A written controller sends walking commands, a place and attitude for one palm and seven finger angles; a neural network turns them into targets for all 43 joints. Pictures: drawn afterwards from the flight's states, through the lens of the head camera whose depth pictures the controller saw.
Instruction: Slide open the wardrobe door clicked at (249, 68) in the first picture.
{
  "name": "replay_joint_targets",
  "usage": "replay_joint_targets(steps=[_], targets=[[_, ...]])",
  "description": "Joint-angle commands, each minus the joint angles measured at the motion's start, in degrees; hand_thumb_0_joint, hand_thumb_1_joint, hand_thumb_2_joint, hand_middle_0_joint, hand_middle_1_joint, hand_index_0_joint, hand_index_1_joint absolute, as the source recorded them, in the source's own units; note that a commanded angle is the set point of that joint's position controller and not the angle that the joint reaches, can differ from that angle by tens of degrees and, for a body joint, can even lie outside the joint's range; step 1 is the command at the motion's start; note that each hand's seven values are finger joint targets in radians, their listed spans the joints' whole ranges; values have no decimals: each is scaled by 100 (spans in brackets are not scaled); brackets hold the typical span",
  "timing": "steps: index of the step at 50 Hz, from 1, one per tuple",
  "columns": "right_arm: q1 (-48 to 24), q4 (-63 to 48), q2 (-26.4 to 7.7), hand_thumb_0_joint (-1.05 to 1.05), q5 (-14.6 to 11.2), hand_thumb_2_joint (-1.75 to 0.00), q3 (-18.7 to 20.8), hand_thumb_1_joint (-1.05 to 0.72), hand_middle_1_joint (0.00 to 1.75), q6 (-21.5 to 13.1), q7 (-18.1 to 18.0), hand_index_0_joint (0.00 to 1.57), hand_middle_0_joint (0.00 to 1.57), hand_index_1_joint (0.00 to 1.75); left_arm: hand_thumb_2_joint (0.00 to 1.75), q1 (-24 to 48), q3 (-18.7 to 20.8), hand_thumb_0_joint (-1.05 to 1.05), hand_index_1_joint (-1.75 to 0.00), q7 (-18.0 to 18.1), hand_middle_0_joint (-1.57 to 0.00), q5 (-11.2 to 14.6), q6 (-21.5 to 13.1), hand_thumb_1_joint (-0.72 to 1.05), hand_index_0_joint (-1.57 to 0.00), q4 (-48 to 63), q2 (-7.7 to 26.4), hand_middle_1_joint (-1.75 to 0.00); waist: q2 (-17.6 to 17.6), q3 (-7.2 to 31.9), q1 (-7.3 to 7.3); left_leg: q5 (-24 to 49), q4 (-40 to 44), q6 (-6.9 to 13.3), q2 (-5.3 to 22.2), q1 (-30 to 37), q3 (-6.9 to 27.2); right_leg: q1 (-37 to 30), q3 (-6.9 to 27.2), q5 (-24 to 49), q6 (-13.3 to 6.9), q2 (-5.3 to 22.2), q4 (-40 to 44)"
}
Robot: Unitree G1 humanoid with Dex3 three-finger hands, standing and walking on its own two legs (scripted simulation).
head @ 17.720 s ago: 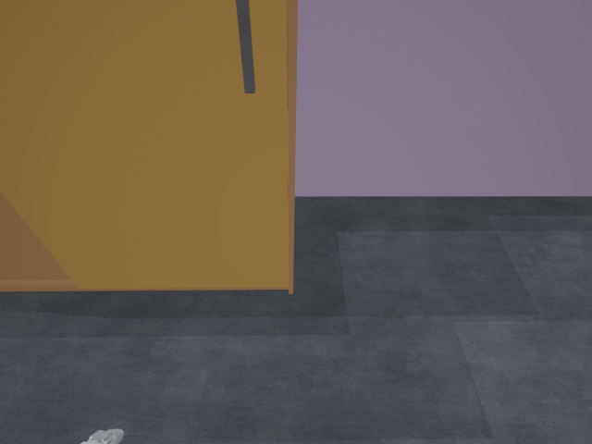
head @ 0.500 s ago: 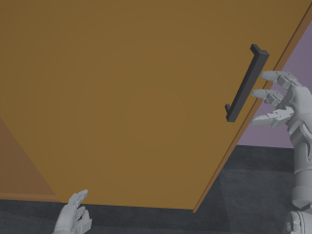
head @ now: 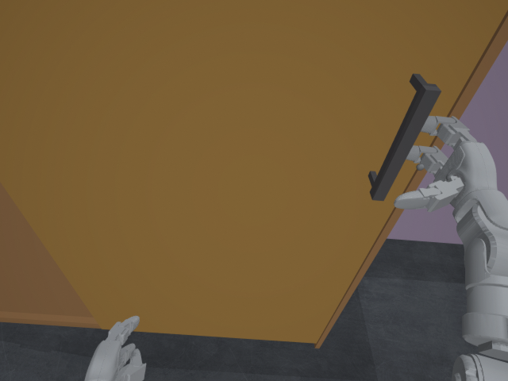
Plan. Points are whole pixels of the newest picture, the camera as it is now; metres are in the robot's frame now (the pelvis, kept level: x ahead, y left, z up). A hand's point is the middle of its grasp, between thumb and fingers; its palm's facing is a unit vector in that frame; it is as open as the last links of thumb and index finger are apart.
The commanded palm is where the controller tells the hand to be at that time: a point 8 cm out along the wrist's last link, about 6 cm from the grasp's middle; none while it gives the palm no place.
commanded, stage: feel for the door with the fingertips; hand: right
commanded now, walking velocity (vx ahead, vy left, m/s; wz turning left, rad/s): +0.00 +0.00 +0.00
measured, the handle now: (395, 142) +0.43 -0.18 +0.21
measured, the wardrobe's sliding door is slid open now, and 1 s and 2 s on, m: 0.00 0.00 0.00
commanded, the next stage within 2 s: slide the fingers in behind the handle in 0.52 s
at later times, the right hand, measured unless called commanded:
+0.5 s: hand (415, 159) +0.39 -0.19 +0.22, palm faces +0.02 +1.00 -0.02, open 14.0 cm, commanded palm +0.36 -0.25 +0.22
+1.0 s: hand (414, 161) +0.38 -0.19 +0.22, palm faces +0.00 +1.00 -0.02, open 14.0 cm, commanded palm +0.35 -0.24 +0.22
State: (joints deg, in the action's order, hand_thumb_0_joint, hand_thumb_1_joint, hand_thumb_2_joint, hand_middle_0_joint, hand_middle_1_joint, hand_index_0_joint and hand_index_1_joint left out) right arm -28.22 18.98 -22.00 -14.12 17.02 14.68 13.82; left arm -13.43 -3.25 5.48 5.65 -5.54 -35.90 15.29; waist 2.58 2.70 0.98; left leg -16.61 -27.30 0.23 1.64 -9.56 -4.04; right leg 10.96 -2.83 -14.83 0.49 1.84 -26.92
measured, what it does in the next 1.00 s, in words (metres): stands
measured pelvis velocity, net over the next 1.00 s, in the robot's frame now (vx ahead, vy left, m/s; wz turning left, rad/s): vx -0.01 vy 0.00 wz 0.00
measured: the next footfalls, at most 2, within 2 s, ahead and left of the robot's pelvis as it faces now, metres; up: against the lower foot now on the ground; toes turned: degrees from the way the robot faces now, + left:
none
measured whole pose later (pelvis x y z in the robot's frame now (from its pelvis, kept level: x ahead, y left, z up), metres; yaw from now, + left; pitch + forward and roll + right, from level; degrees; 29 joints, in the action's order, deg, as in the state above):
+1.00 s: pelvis -0.01 +0.00 +0.00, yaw +0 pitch -1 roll +0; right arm -31.6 22.5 -21.2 -13.5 15.6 13.6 11.8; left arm -14.6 -2.7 5.4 5.6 -4.7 -37.0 15.4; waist 2.5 2.6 1.2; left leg -15.6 -26.5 0.3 1.5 -9.5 -4.0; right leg 10.9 -2.8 -14.0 0.4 1.9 -26.3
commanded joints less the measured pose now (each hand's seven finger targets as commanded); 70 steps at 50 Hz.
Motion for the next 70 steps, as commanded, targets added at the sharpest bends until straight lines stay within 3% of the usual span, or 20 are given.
replay_joint_targets(steps=[1, 4, 8, 11, 12, 18, 21, 25, 28, 30, 33, 37, 40, 45, 49, 58, 61, 64, 68, 70], targets=[[-2248, -1454, -1445, 0, -75, -30, 517, 50, 120, -213, -208, 30, 30, 120, 90, 858, 247, 0, -30, 49, -20, -37, -321, 90, -20, 942, 654, -30, -207, 1313, -166, 1956, 321, 80, -47, 61, 96, -761, 257, 1496, -284, -92, 178], [-2384, -1434, -1587, 0, -37, -30, 568, 50, 120, -174, -250, 30, 30, 120, 90, 834, 251, 0, -30, 76, -20, -37, -279, 90, -20, 877, 679, -30, -305, 1252, -120, 1920, 365, 73, -56, 60, 113, -739, 246, 1472, -299, -87, 172], [-2840, -1470, -1143, 0, -4, -30, 84, 50, 120, -160, -212, 30, 30, 120, 90, 865, 215, 0, -30, 99, -20, -22, -280, 90, -20, 874, 616, -30, 135, 1228, -9, 1757, 349, 104, -54, -150, 108, -895, 289, 1388, -271, -110, 176], [-2978, -1275, -1056, 0, -32, -30, -16, 50, 120, -174, -198, 30, 30, 120, 90, 809, 233, 0, -30, 128, -20, -22, -272, 90, -20, 794, 643, -30, -157, 1198, 49, 1769, 384, 97, -71, -184, 90, -918, 314, 1383, -294, -97, 170], [-3016, -1196, -985, 0, -37, -30, -84, 50, 120, -159, -190, 30, 30, 120, 90, 821, 217, 0, -30, 128, -20, -20, -266, 90, -20, 783, 639, -30, -12, 1178, 35, 1727, 374, 106, -59, -221, 97, -892, 323, 1332, -283, -118, 171], [-3105, -662, -1245, 0, 17, -30, 137, 50, 120, -151, -315, 30, 30, 120, 90, 758, 237, 0, -30, 112, -20, -32, -193, 90, -20, 722, 664, -30, -330, 1137, -2, 1568, 404, 88, -46, -190, 105, -711, 332, 1182, -282, -113, 210], [-3321, -704, -1348, 0, 76, -30, 142, 50, 120, -269, -335, 30, 30, 120, 90, 731, 242, 0, -30, 102, -20, -40, -166, 90, -20, 741, 673, -30, -89, 1247, -4, 1632, 394, 107, -22, -102, 143, -731, 316, 1262, -281, -111, 220], [-3195, -620, -1619, 0, 71, -30, 410, 50, 120, -442, -292, 30, 30, 120, 90, 654, 272, 0, -30, 92, -20, -62, -171, 90, -20, 764, 706, -30, -264, 1419, -48, 1918, 370, 99, -24, 133, 155, -706, 291, 1453, -306, -97, 196], [-3384, -596, -1385, 0, 64, -30, 187, 50, 120, -487, -213, 30, 30, 120, 90, 631, 265, 0, -30, 89, -20, -31, -203, 90, -20, 759, 675, -30, 47, 1302, 23, 1770, 390, 112, -40, -61, 148, -767, 283, 1338, -285, -107, 197], [-3240, -484, -1590, 0, 44, -30, 379, 50, 120, -485, -225, 30, 30, 120, 90, 587, 287, 0, -30, 97, -20, -36, -208, 90, -20, 730, 717, -30, -141, 1314, -15, 1747, 423, 98, -51, 4, 157, -702, 287, 1302, -307, -95, 210], [-3557, -409, -1445, 0, 70, -30, 194, 50, 120, -503, -207, 30, 30, 120, 90, 521, 288, 0, -30, 110, -20, -33, -238, 90, -20, 682, 717, -30, 17, 1184, 70, 1567, 440, 105, -56, -158, 147, -691, 300, 1168, -299, -102, 233], [-3470, -551, -1293, 0, 34, -30, 117, 50, 120, -547, -203, 30, 30, 120, 90, 513, 308, 0, -30, 88, -20, -30, -267, 90, -20, 714, 707, -30, -67, 1332, 61, 1601, 443, 99, -71, -113, 138, -785, 303, 1223, -312, -98, 238], [-3127, -498, -1488, 0, -3, -30, 329, 50, 120, -546, -193, 30, 30, 120, 90, 512, 306, 0, -30, 85, -20, -29, -252, 90, -20, 725, 741, -30, -251, 1291, -27, 1574, 454, 92, -84, -10, 135, -674, 298, 1190, -318, -94, 276], [-3142, -936, -1352, 0, 23, -30, 221, 50, 120, -550, -213, 30, 30, 120, 90, 579, 296, 0, -30, 61, -20, -38, -275, 90, -20, 791, 699, -30, 18, 1445, -42, 1633, 426, 115, -83, 8, 133, -849, 306, 1306, -303, -94, 272], [-2660, -1036, -1250, 0, -34, -30, 276, 50, 120, -424, -274, 30, 30, 120, 90, 669, 292, 0, -30, 31, -20, -33, -262, 90, -20, 829, 689, -30, -254, 1349, -120, 1757, 422, 104, -84, 79, 107, -782, 281, 1394, -301, -77, 271], [-2947, -1416, -1042, 0, 10, -30, 43, 50, 120, -164, -379, 30, 30, 120, 90, 860, 248, 0, -30, 60, -20, -23, -171, 90, -20, 851, 616, -30, -155, 1150, 2, 1640, 465, 78, -78, -113, 140, -819, 247, 1224, -303, -107, 244], [-2918, -1727, -885, 0, 0, -30, -61, 50, 120, -198, -391, 30, 30, 120, 90, 919, 240, 0, -30, 47, -20, -37, -175, 90, -20, 889, 578, -30, 115, 1416, -29, 1847, 410, 102, -61, -11, 148, -987, 251, 1425, -294, -122, 193], [-2816, -1383, -760, 0, -43, -30, -162, 50, 120, -126, -402, 30, 30, 120, 90, 914, 233, 0, -30, 62, -20, -30, -132, 90, -20, 817, 607, -30, -275, 1111, -2, 1665, 460, 88, -78, -121, 117, -815, 289, 1243, -300, -101, 209], [-2879, -1572, -932, 0, 8, -30, -22, 50, 120, -135, -434, 30, 30, 120, 90, 944, 240, 0, -30, 54, -20, -48, -125, 90, -20, 854, 594, -30, -64, 1362, -41, 1857, 392, 98, -51, 5, 139, -902, 273, 1413, -292, -129, 181], [-2789, -1626, -771, 0, -1, -30, -138, 50, 120, -152, -446, 30, 30, 120, 90, 968, 235, 0, -30, 36, -20, -56, -108, 90, -20, 867, 578, -30, -83, 1363, -50, 1934, 365, 107, -48, 40, 114, -907, 294, 1506, -288, -111, 184]])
